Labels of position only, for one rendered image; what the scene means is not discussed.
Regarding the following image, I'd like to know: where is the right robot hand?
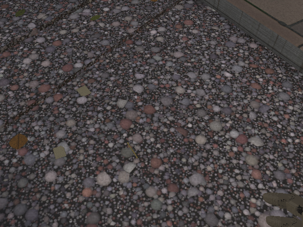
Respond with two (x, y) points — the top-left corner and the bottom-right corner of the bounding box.
(262, 192), (303, 227)

